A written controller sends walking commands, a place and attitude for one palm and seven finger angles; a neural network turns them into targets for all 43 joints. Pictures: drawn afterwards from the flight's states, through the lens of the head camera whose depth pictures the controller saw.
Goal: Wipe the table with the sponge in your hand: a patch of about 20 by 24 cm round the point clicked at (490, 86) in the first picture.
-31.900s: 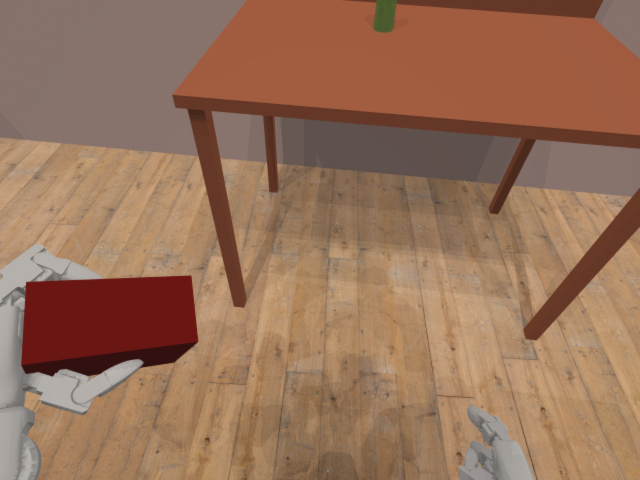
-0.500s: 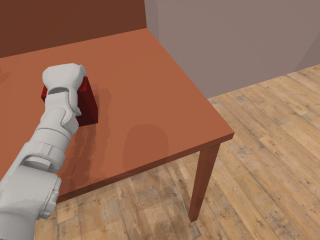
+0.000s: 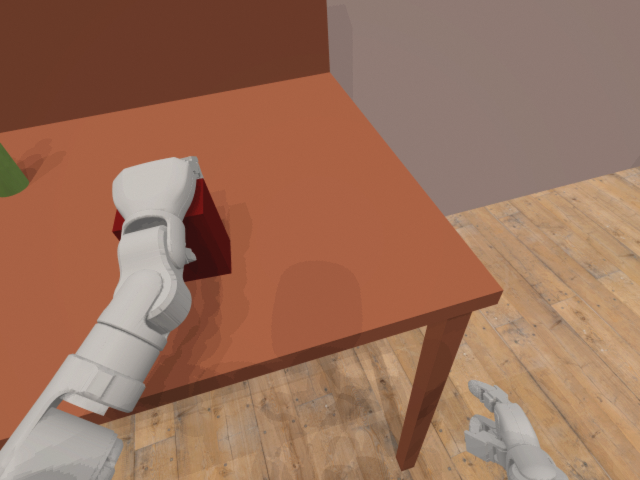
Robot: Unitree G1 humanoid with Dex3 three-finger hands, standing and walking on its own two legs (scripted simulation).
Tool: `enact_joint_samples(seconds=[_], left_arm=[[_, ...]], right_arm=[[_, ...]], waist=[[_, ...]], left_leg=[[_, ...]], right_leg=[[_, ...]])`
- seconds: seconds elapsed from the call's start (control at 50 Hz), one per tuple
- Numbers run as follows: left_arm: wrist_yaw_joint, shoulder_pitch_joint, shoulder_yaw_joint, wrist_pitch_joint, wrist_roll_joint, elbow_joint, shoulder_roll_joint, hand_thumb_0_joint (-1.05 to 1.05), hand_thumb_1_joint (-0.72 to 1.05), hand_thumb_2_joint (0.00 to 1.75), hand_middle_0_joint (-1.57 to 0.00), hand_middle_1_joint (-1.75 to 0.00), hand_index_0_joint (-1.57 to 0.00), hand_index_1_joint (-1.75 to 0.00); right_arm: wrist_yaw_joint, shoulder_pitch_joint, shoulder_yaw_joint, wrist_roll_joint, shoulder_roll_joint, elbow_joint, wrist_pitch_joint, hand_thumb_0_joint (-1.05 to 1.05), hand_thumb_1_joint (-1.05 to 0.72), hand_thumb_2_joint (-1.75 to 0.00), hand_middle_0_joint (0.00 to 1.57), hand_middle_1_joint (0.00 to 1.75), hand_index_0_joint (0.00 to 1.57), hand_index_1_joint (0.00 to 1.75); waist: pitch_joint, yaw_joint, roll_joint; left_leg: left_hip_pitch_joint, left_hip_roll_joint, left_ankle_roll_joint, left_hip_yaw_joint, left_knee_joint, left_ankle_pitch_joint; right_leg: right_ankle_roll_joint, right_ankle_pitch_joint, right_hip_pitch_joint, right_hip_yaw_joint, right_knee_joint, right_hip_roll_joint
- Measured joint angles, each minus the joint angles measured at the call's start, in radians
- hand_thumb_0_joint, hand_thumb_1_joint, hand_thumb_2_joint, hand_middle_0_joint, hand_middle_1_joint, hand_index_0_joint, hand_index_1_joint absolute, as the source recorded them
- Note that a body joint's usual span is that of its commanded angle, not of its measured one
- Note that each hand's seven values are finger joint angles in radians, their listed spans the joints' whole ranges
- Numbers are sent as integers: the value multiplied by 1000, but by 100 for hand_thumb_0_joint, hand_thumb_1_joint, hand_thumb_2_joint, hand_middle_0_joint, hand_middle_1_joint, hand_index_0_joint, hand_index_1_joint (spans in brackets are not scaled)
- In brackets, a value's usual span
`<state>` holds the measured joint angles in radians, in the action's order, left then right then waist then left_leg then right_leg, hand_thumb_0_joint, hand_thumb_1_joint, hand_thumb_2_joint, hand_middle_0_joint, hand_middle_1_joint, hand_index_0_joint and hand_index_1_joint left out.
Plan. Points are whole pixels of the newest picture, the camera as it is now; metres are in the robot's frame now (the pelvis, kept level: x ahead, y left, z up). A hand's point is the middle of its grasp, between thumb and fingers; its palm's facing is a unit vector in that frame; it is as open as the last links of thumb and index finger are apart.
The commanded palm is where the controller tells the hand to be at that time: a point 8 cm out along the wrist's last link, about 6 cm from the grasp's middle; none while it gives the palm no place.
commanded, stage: wipe back along the third lane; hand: left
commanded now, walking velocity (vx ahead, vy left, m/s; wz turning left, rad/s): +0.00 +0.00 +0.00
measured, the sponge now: (185, 246) +0.37 +0.25 +0.11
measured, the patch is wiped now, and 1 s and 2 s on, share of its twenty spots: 0.95 0.95 0.95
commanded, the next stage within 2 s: slide back across to the middle lane in 0.78 s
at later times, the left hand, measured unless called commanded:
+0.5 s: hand (185, 239) +0.33 +0.21 +0.16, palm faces +0.17 -0.05 -0.98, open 10.2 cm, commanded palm +0.28 +0.19 +0.19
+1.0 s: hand (189, 264) +0.29 +0.19 +0.17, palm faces +0.26 -0.14 -0.95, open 10.1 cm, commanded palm +0.24 +0.19 +0.20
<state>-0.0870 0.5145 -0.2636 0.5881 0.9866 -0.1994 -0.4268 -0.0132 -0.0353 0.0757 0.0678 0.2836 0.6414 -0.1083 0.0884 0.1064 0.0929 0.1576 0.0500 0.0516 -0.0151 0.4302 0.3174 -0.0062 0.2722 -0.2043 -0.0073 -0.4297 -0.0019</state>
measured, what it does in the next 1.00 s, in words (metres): stands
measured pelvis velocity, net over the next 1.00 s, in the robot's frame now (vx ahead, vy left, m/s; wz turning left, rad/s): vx -0.02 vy -0.02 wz -0.03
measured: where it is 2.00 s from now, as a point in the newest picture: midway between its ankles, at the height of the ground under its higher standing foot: outside the picture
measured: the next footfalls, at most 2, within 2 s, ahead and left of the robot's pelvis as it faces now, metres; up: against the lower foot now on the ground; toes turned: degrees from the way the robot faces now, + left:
none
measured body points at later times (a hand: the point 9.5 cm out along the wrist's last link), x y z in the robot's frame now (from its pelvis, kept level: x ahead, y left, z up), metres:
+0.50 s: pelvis -0.01 +0.00 +0.00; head -0.02 -0.05 +0.44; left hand +0.31 +0.21 +0.22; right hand +0.22 -0.20 -0.10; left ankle -0.06 +0.09 -0.74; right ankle -0.03 -0.13 -0.74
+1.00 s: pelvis -0.02 -0.02 +0.00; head -0.03 -0.06 +0.45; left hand +0.27 +0.19 +0.22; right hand +0.23 -0.20 -0.08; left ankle -0.06 +0.09 -0.74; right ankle -0.03 -0.13 -0.74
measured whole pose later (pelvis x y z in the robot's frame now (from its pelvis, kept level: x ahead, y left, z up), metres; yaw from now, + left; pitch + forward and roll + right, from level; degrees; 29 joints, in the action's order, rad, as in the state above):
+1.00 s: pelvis -0.02 -0.02 +0.00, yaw -1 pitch -1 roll +0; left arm -0.03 0.22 -0.26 0.68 0.96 0.22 -0.40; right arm 0.01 0.01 0.11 0.06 0.26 0.62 -0.16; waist 0.05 0.13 0.10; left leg 0.13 0.02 0.02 0.00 0.46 0.32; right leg 0.02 0.28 -0.20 -0.02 -0.49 0.03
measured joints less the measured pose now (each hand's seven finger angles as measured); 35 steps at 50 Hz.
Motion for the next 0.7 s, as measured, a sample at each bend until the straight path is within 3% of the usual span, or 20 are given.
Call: enact_joint_samples(seconds=[0.14, 0.34, 0.7], left_arm=[[-14, -21, -21, 48, 11, 65, 8, 0, -49, 108, -64, -143, -69, -140], [-28, -72, -23, 75, 15, 143, 10, 0, -49, 107, -64, -143, -69, -140], [29, -201, -35, 84, 12, 310, 35, 1, -49, 107, -64, -142, -69, -139]], right_arm=[[7, 16, 22, -3, -14, 1, -2, 1, -90, -90, 20, 30, 20, 30], [16, -14, 31, -4, -17, 9, -5, 1, -90, -90, 20, 30, 20, 30], [26, 16, 21, -2, -12, -3, -25, 1, -90, -90, 20, 30, 20, 30]], waist=[[-10, 12, 9], [-11, 10, 19], [-25, 19, 15]], left_leg=[[6, 1, 0, 1, 13, 5], [8, 0, -1, 6, 26, 9], [-10, -9, -13, 11, 34, 6]], right_leg=[[0, 5, -7, 0, -14, 0], [1, 12, -14, -4, -35, 0], [13, 13, -5, -8, -57, 10]])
